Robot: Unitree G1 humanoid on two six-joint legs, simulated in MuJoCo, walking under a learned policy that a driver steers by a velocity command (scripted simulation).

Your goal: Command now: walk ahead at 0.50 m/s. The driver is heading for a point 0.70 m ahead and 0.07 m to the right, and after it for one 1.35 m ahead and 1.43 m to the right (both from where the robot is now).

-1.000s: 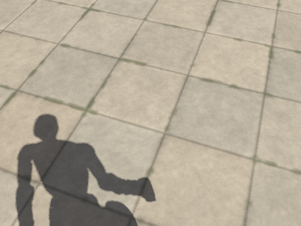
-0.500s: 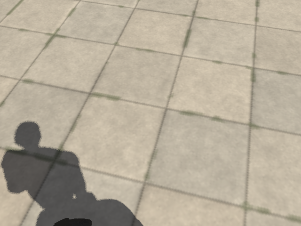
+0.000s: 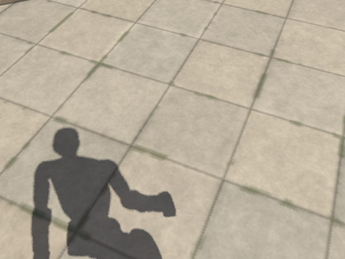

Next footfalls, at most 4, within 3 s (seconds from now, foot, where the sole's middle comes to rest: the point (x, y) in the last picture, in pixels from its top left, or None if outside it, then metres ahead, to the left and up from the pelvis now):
0.08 left None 0.21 0.10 -0.77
0.64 right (212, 249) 0.51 -0.08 -0.77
1.20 left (172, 177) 0.81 0.10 -0.77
1.74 right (235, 148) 0.99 -0.19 -0.77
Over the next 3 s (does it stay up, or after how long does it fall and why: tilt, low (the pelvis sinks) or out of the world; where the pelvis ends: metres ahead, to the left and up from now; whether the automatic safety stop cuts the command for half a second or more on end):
stays up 1.33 -0.53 0.00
